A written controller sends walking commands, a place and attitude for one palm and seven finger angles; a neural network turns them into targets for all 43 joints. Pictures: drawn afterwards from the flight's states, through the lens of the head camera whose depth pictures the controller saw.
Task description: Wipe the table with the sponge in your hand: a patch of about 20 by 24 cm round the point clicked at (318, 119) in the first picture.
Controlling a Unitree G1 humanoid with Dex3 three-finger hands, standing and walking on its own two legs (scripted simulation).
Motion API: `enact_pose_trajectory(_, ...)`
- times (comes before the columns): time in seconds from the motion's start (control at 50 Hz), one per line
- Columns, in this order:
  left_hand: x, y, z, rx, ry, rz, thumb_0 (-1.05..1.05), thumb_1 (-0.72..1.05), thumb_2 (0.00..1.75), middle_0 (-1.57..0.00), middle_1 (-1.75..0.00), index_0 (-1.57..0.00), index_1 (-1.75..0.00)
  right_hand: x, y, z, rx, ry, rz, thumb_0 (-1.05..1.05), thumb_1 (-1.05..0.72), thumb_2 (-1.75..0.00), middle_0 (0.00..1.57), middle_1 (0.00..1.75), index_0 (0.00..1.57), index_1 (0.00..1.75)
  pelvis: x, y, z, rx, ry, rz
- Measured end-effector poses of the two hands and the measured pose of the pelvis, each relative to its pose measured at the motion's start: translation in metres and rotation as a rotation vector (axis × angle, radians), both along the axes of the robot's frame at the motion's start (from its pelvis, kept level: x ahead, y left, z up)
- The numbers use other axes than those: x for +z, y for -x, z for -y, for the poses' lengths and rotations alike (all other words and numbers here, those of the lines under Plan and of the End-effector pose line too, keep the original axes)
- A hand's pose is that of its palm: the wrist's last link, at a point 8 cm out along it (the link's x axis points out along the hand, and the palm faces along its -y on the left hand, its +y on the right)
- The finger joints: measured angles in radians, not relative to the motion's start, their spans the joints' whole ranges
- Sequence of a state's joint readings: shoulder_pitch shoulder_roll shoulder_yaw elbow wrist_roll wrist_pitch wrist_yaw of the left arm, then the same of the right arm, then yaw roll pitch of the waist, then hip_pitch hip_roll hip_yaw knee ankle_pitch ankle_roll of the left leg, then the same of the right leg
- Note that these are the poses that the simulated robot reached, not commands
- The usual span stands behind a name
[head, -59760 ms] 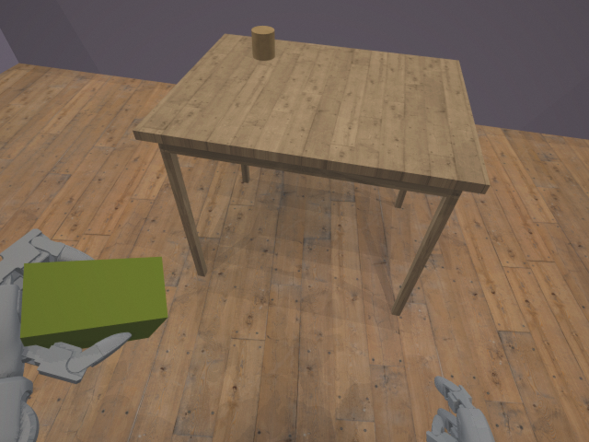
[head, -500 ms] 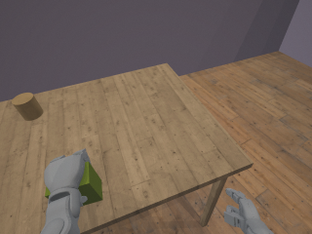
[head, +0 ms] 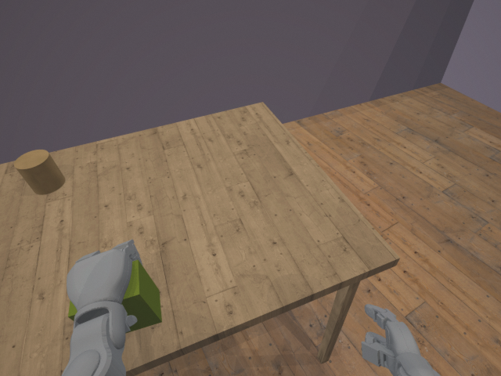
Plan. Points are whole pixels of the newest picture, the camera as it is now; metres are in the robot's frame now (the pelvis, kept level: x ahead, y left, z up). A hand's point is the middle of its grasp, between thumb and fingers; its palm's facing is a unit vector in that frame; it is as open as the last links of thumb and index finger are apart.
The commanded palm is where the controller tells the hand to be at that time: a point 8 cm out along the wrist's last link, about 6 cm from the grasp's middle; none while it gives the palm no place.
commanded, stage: lift the sponge slowly off the table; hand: left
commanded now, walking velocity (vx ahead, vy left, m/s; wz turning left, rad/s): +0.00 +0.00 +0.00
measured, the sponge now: (124, 306) +0.22 +0.26 -0.02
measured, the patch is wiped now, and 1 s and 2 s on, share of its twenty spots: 1.00 1.00 1.00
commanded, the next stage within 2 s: bring the sponge back beside the body in 1.98 s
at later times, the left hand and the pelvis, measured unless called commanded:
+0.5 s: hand (121, 297) +0.21 +0.24 +0.04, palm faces +0.01 -0.17 -0.99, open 9.9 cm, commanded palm +0.18 +0.24 +0.10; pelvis +0.00 -0.01 +0.00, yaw +0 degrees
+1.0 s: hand (117, 289) +0.21 +0.23 +0.07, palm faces +0.07 -0.20 -0.98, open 9.9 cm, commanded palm +0.18 +0.24 +0.14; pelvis -0.01 -0.01 +0.01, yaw +0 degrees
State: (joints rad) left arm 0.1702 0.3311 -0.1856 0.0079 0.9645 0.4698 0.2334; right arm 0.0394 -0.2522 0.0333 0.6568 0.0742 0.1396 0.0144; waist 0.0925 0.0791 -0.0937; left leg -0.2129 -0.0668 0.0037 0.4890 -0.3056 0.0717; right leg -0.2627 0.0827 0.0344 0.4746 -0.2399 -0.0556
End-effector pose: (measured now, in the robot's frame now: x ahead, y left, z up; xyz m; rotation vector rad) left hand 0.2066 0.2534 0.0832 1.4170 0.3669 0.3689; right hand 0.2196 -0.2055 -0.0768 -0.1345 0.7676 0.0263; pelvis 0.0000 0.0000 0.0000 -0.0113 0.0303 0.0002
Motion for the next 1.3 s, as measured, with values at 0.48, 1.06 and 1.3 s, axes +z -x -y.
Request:
enact_pose_trajectory(0.48,0.008,0.012,0.009,-0.005,0.051,-0.019,0.01,-0.48,1.04,-0.7,-1.38,-0.75,-1.35,0.009,-0.016,-0.008,0.046,0.002,0.044,0.01,-0.9,-0.9,0.2,0.3,0.2,0.3,0.004,0.0,0.006,0.005,-0.003,0.046)
enact_pose_trajectory(1.06,0.044,0.017,0.016,-0.025,0.084,0.047,0.0,-0.49,1.04,-0.72,-1.35,-0.77,-1.33,0.019,-0.015,-0.002,0.054,0.017,0.07,0.01,-0.9,-0.9,0.2,0.3,0.2,0.3,0.008,0.008,0.013,0.003,-0.006,0.096)
enact_pose_trajectory(1.3,0.06,0.015,0.008,-0.008,0.064,0.061,0.0,-0.5,1.04,-0.72,-1.35,-0.77,-1.33,0.019,-0.012,0.004,0.046,0.02,0.072,0.01,-0.9,-0.9,0.2,0.3,0.2,0.3,0.008,0.01,0.016,0.0,-0.008,0.099)
